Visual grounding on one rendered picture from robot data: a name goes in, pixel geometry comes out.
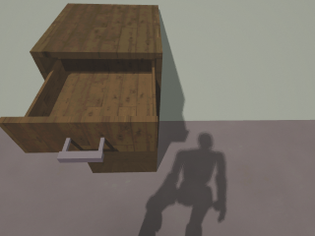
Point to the cabinet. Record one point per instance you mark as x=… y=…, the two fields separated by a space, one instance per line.
x=106 y=31

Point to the handle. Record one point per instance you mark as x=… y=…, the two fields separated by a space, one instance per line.
x=76 y=156

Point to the drawer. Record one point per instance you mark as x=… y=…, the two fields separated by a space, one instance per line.
x=86 y=99

